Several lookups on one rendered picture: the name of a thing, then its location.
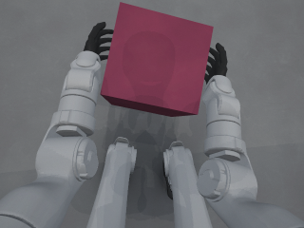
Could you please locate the robot right thigh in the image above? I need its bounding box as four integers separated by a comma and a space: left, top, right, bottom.
162, 146, 213, 228

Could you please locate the robot right upper arm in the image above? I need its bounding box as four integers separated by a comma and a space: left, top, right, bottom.
196, 158, 304, 228

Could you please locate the robot left thigh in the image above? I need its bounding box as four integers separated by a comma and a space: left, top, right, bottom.
86, 142, 137, 228

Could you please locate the right robot forearm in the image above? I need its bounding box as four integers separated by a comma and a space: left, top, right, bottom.
202, 75, 255, 174

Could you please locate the right robot hand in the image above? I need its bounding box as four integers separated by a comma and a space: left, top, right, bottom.
204, 43, 228, 84

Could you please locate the left robot forearm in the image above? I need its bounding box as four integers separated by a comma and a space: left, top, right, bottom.
35, 50, 102, 173

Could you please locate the left robot hand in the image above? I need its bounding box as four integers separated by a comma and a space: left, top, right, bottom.
84, 22, 114, 61

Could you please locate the carton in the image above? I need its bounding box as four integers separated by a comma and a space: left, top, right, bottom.
100, 2, 214, 117

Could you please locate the robot thigh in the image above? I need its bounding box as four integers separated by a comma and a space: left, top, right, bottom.
86, 142, 137, 228
162, 146, 213, 228

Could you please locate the robot left upper arm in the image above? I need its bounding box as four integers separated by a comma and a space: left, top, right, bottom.
0, 136, 99, 228

